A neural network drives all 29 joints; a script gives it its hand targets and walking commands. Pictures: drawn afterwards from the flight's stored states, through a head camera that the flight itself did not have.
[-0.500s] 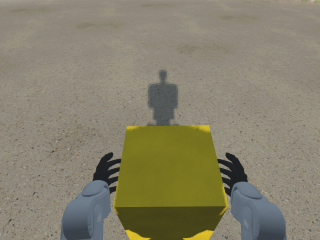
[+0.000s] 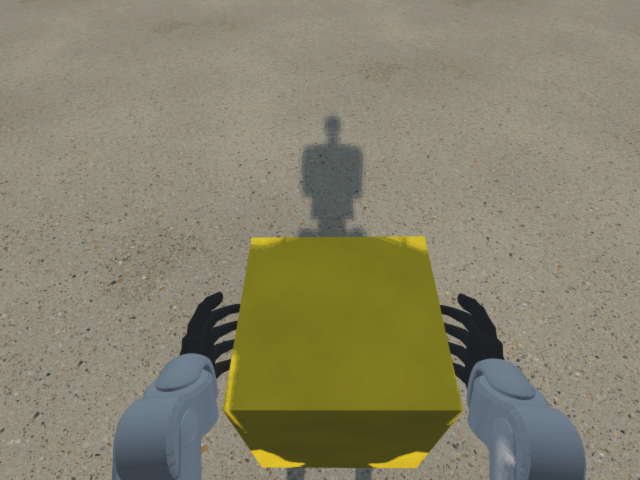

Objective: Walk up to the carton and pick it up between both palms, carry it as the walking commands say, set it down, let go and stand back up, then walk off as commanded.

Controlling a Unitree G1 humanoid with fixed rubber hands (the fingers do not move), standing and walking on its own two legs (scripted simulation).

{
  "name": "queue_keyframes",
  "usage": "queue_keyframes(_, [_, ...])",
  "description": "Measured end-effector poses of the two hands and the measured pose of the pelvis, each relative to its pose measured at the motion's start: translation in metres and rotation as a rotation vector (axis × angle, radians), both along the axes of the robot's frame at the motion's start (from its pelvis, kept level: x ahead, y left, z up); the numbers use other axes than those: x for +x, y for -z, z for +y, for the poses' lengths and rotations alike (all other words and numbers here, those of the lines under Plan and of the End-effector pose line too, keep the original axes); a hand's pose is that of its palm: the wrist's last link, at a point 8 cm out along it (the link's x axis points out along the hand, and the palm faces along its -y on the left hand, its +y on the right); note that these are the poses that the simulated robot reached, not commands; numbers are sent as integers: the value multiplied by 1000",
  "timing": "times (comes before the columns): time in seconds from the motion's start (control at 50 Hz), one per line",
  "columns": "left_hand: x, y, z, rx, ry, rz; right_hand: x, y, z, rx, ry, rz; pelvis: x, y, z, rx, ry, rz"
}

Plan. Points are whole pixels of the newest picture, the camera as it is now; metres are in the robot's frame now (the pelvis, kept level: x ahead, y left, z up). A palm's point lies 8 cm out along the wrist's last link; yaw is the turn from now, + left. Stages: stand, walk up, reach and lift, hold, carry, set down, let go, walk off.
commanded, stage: carry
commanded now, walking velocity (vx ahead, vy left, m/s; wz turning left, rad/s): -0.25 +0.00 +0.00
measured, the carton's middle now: (338, 359) +0.29 +0.00 +0.02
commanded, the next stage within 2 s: none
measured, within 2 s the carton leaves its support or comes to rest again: neither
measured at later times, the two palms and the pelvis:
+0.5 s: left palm out of the picture +0.13 +0.15 +0.09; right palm (514, 475) +0.14 -0.15 +0.09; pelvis -0.10 -0.01 -0.01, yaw -1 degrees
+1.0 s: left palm out of the picture -0.04 +0.12 +0.08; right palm out of the picture -0.02 -0.18 +0.07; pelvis -0.26 -0.04 -0.01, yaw +0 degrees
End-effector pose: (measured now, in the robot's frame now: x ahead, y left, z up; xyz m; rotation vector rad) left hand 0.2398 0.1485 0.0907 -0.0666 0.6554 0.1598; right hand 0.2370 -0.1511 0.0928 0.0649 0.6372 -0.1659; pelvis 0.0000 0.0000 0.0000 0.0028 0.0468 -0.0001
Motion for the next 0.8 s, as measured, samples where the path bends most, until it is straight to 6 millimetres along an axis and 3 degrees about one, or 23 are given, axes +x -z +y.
queue_keyframes(0.28, [-65,18,3,-44,4,40,-65,5,3,-43,7,41,-58,6,2,-3,-4,-5])
queue_keyframes(0.42, [-92,5,7,6,-21,22,-87,8,7,12,-17,23,-87,4,1,-20,-1,18])
queue_keyframes(0.5, [-109,1,-2,2,-39,-5,-99,5,-2,11,-33,-6,-103,5,-10,-10,17,30])
queue_keyframes(0.62, [-138,6,-15,-40,-20,32,-134,-3,-15,-25,-8,34,-124,-3,-19,21,-9,14])
queue_keyframes(0.72, [-153,6,-11,-33,13,-14,-158,-4,-11,-26,19,-13,-154,5,-10,-7,-22,15])
queue_keyframes(0.8, [-185,11,-5,-33,-4,5,-184,1,-5,-30,0,5,-184,6,-8,-6,-6,-6])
